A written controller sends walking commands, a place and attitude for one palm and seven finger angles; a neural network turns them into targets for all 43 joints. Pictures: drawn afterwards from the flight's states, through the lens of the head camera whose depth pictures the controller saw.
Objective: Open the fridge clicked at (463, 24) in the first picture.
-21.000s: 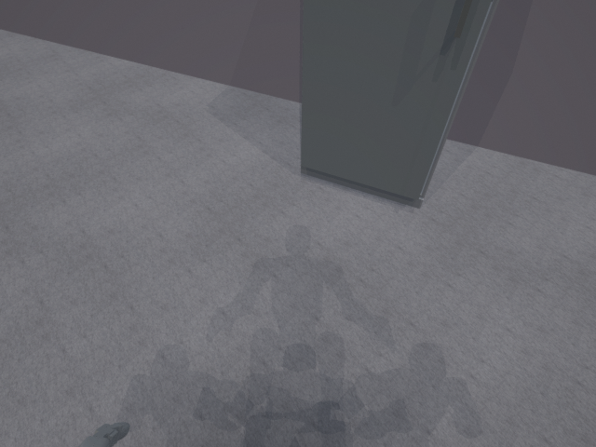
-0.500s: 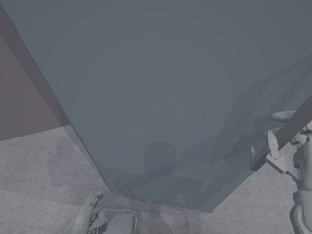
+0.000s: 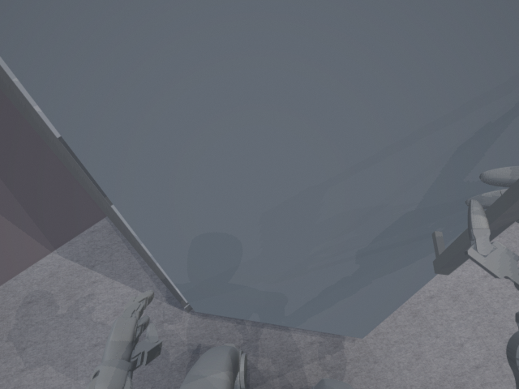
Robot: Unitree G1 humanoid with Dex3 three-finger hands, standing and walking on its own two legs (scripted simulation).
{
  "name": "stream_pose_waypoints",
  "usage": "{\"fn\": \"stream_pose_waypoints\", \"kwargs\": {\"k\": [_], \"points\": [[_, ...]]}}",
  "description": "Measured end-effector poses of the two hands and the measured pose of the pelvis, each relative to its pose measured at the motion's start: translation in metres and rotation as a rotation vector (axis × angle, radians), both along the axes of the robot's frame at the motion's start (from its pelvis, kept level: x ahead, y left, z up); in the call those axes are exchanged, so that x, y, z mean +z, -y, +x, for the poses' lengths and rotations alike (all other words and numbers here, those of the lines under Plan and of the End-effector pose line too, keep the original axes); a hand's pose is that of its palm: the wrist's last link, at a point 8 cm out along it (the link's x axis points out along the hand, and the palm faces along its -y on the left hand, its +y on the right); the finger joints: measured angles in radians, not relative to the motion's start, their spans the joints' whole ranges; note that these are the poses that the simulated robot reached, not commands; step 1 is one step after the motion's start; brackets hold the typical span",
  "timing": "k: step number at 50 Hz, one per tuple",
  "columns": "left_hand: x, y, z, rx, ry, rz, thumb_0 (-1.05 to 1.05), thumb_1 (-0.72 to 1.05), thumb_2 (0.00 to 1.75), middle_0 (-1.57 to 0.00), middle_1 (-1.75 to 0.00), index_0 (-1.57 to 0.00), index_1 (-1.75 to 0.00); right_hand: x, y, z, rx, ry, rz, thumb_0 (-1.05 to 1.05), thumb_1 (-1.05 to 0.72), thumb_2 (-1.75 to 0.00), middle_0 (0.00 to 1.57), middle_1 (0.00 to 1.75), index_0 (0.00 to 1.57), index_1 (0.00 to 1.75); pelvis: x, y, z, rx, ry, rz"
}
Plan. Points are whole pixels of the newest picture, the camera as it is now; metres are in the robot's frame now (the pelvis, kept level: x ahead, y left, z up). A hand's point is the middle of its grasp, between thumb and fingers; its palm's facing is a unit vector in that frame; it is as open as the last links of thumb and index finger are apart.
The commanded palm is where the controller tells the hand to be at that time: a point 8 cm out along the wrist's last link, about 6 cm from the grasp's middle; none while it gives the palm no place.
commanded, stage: walk backward, drawing the door open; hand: right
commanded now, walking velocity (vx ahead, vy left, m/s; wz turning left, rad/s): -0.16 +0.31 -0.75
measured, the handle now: (505, 189) +0.30 -0.23 +0.20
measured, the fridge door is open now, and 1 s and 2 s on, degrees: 52 81 76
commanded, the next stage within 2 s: stop walking and hold the door back in 0.64 s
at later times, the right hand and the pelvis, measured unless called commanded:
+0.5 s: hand out of the picture +0.11 -0.15 +0.17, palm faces +0.65 +0.68 -0.35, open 6.4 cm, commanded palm +0.05 -0.17 +0.17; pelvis -0.05 +0.17 -0.01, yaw -22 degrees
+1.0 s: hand out of the picture +0.05 -0.09 +0.18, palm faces +0.86 +0.38 -0.33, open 6.1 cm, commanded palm +0.01 -0.14 +0.16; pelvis -0.05 +0.33 +0.01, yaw -35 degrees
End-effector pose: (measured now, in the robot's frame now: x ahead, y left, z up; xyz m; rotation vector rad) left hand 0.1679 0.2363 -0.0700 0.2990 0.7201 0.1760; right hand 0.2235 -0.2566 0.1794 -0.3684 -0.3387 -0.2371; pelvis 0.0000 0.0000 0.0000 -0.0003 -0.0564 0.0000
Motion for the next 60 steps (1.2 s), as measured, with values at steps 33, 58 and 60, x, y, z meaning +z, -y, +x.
{"fn": "stream_pose_waypoints", "kwargs": {"k": [33,58,60], "points": [[0.006,-0.12,0.017,-0.474,-0.07,-0.031,0.01,0.9,0.9,-0.2,-0.29,-0.2,-0.3,0.003,-0.115,-0.195,-0.562,-0.015,0.004,-0.07,-0.63,-0.8,0.46,1.4,0.32,1.38,0.012,-0.23,-0.058,-0.472,0.012,0.076],[-0.013,-0.261,0.045,-0.569,-0.111,0.057,0.01,0.9,0.9,-0.2,-0.29,-0.2,-0.3,0.012,-0.141,-0.213,-0.865,-0.125,0.133,-0.09,-0.55,-0.81,0.48,1.44,0.45,1.44,0.012,-0.343,-0.072,-0.67,-0.033,-0.042],[-0.012,-0.267,0.035,-0.559,-0.114,0.085,0.01,0.9,0.9,-0.2,-0.29,-0.2,-0.3,0.011,-0.136,-0.207,-0.843,-0.107,0.149,-0.09,-0.56,-0.8,0.48,1.45,0.45,1.43,0.009,-0.34,-0.081,-0.674,-0.038,-0.026]]}}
